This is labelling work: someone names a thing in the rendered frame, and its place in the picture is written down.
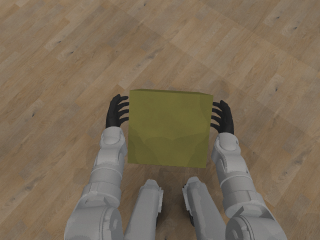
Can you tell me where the right robot upper arm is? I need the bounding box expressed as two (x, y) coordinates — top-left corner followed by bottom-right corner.
(225, 215), (287, 240)

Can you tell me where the right robot shin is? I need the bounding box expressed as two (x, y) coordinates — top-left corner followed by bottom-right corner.
(185, 176), (207, 216)

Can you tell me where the robot right hand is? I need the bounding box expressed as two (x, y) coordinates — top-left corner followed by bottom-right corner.
(210, 100), (234, 135)

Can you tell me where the robot shin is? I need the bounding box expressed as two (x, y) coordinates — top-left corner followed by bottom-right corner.
(185, 176), (207, 216)
(138, 179), (160, 217)

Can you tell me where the robot left forearm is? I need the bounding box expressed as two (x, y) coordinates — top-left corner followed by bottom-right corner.
(64, 126), (128, 240)

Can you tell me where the left robot shin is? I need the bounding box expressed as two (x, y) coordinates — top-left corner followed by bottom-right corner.
(138, 179), (160, 217)

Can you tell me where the carton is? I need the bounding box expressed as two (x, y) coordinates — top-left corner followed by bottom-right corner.
(127, 88), (214, 169)

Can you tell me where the robot right forearm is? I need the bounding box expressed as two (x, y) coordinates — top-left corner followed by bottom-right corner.
(211, 132), (288, 240)

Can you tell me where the robot left hand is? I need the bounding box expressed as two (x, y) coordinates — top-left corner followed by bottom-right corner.
(105, 94), (129, 128)

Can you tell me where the left robot upper arm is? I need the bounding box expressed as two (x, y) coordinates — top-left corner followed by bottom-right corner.
(64, 205), (124, 240)

